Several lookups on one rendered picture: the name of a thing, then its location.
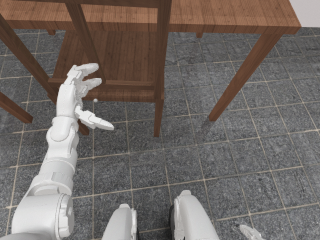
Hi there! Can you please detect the chair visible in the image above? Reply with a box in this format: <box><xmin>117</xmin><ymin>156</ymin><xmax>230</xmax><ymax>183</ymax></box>
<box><xmin>0</xmin><ymin>0</ymin><xmax>172</xmax><ymax>137</ymax></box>

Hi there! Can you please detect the right robot hand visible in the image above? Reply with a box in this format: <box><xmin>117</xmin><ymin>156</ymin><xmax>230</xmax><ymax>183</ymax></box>
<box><xmin>239</xmin><ymin>224</ymin><xmax>266</xmax><ymax>240</ymax></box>

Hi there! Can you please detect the left robot hand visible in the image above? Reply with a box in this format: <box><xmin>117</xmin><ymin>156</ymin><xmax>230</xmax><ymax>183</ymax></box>
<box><xmin>56</xmin><ymin>63</ymin><xmax>114</xmax><ymax>131</ymax></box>

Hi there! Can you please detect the left robot upper arm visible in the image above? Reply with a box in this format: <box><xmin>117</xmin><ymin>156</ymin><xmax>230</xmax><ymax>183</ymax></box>
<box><xmin>0</xmin><ymin>193</ymin><xmax>75</xmax><ymax>240</ymax></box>

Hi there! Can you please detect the robot right foot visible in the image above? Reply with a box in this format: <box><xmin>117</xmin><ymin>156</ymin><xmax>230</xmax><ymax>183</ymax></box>
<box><xmin>169</xmin><ymin>204</ymin><xmax>184</xmax><ymax>240</ymax></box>

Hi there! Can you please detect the table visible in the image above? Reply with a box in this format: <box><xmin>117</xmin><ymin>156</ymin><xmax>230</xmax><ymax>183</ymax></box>
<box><xmin>0</xmin><ymin>0</ymin><xmax>302</xmax><ymax>124</ymax></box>

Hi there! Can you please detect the robot left thigh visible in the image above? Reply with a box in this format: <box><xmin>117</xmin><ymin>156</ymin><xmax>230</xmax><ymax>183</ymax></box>
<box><xmin>101</xmin><ymin>207</ymin><xmax>137</xmax><ymax>240</ymax></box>

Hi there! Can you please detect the robot left forearm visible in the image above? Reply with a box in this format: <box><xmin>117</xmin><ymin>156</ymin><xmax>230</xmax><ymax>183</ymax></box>
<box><xmin>11</xmin><ymin>116</ymin><xmax>79</xmax><ymax>234</ymax></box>

